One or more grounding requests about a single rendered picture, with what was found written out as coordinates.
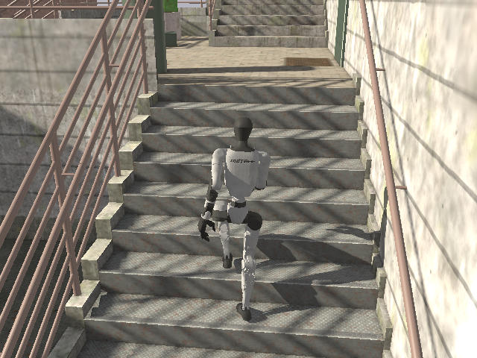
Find stairs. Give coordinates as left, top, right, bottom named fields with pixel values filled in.
left=215, top=0, right=326, bottom=48
left=77, top=84, right=385, bottom=358

